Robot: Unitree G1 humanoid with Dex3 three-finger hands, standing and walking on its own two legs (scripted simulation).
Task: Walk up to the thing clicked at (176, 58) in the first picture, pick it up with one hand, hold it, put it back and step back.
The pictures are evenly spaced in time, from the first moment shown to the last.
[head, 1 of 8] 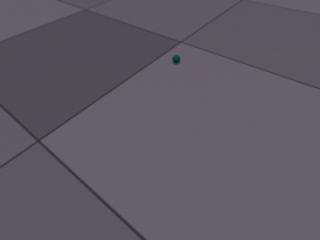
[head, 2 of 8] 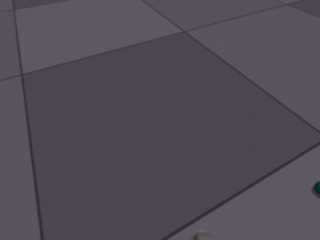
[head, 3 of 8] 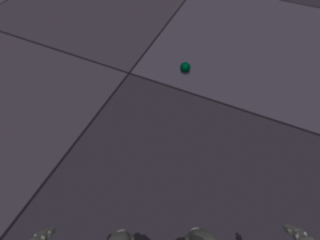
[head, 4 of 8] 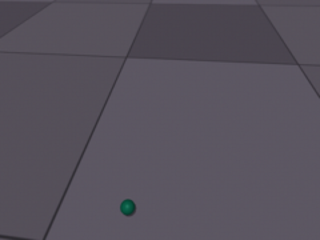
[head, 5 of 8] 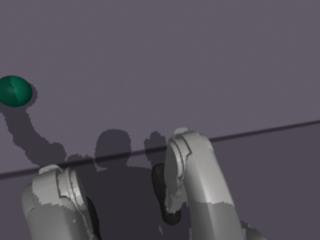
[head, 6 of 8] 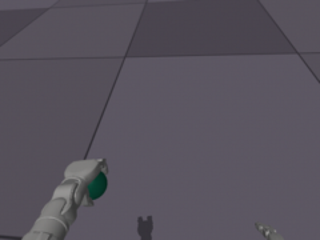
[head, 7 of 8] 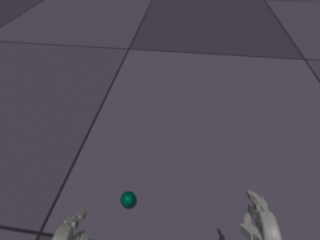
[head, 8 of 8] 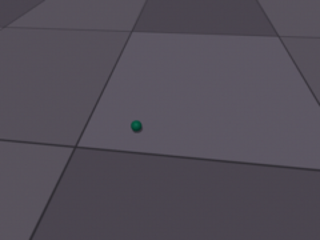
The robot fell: no
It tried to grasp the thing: yes
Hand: left
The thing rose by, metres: 0.68
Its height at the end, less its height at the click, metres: +0.00
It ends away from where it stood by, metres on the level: 0.00
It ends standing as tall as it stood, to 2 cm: yes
